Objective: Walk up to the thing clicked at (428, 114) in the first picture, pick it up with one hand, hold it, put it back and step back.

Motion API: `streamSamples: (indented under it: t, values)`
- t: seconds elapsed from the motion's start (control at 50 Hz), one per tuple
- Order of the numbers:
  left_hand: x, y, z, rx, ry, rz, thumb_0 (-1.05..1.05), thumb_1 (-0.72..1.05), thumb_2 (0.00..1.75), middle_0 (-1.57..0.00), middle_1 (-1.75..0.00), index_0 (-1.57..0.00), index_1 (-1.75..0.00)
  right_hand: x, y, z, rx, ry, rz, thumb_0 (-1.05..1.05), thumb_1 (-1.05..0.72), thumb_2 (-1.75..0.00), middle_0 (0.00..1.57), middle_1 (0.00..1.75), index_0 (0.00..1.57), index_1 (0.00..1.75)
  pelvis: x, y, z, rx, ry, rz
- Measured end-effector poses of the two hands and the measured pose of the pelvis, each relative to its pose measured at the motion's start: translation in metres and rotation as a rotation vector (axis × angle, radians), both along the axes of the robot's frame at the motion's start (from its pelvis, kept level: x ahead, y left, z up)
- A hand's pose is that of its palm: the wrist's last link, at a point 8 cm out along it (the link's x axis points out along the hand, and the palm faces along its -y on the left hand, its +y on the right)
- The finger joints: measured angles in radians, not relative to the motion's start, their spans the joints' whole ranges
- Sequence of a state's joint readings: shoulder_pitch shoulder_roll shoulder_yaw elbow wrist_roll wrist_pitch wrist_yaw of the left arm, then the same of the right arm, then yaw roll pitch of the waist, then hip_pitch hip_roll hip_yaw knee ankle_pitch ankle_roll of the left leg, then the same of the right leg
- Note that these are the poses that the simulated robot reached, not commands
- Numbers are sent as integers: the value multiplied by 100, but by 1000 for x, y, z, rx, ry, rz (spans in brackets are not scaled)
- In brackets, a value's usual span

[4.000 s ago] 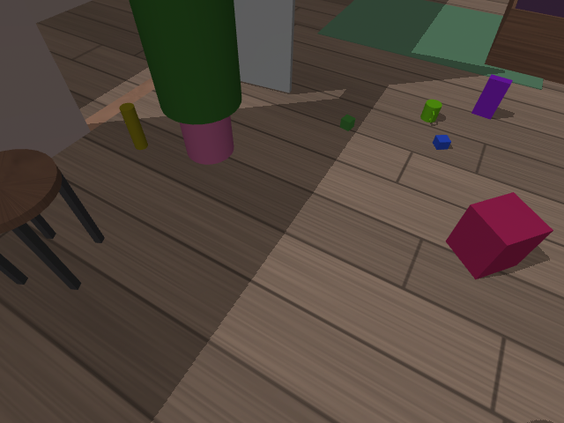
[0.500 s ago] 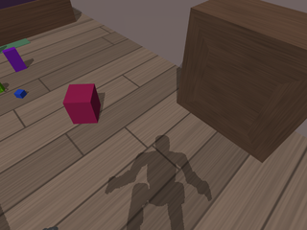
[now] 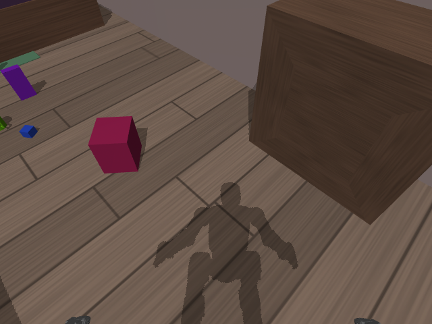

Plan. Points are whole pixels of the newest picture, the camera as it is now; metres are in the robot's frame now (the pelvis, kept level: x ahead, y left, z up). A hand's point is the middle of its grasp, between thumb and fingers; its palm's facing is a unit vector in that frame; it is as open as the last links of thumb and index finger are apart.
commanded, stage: stand
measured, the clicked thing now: out of the picture +1.41 +1.47 -0.73
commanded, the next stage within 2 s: none
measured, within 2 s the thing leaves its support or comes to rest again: neither
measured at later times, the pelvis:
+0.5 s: pelvis -0.01 +0.00 +0.00, yaw +2 degrees
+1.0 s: pelvis +0.00 +0.00 +0.00, yaw +3 degrees
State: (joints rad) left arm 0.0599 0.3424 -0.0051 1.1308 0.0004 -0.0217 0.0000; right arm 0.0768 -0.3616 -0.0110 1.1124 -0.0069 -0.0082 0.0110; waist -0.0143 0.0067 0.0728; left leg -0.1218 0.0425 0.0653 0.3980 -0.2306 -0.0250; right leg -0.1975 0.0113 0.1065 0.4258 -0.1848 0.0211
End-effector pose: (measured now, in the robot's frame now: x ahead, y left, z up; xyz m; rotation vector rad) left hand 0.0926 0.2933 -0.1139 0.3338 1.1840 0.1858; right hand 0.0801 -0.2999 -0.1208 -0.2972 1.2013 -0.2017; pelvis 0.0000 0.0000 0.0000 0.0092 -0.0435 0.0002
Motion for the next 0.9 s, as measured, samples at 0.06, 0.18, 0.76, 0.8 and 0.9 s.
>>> streamSamples:
  t: [0.06, 0.18, 0.76, 0.8, 0.9]
  values:
    - [0, -1, 1, -5, -5, 4, 0, 90, 90, -21, -30, -20, -30, -1, 1, 1, 0, 5, 3, 1, -91, -90, 20, 30, 20, 30, -1, -1, 1, -1, -2, 6]
    - [-9, -1, 1, -7, 0, 12, 0, 90, 90, -21, -30, -20, -30, -3, 1, 4, 1, 3, 6, 1, -91, -90, 20, 30, 20, 30, -5, -2, 3, -3, -5, 14]
    - [-64, 2, -3, -6, 94, 80, 0, 90, 90, -21, -30, -20, -30, -19, 1, -1, 8, 68, 34, 1, -91, -90, 20, 30, 20, 30, -10, -5, 4, -7, 5, 41]
    - [-60, 2, -3, -7, 87, 79, 0, 90, 90, -21, -30, -20, -30, -17, 1, -1, 6, 66, 36, 1, -91, -90, 20, 30, 20, 30, -9, -5, 4, -8, 5, 43]
    - [-48, 2, -3, -11, 63, 71, 0, 90, 90, -21, -30, -20, -30, -11, 2, 1, 0, 57, 40, 1, -91, -90, 20, 30, 20, 30, -6, -3, 4, -9, 6, 45]
